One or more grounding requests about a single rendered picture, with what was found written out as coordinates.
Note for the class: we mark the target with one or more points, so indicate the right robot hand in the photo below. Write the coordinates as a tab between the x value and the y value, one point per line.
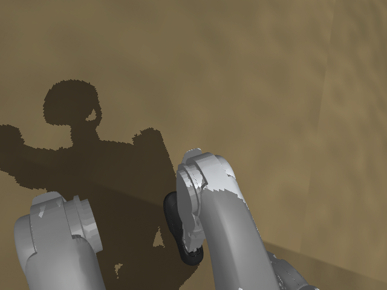
287	276

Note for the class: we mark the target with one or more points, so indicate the right robot foot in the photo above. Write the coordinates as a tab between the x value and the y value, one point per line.
176	228

